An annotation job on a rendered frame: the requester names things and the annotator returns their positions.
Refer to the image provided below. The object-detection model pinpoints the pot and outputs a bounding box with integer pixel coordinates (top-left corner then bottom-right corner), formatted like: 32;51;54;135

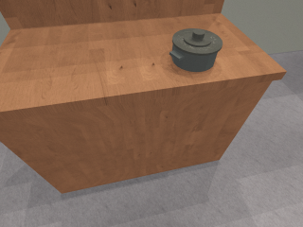
169;45;218;72

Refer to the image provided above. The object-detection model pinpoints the lid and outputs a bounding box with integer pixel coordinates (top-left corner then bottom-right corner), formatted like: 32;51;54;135
172;28;223;56

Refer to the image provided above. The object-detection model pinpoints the knob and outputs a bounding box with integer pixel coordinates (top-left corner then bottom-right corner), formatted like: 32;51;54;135
192;29;205;40

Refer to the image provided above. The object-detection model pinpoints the table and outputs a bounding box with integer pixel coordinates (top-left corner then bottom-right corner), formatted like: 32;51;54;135
0;0;287;194

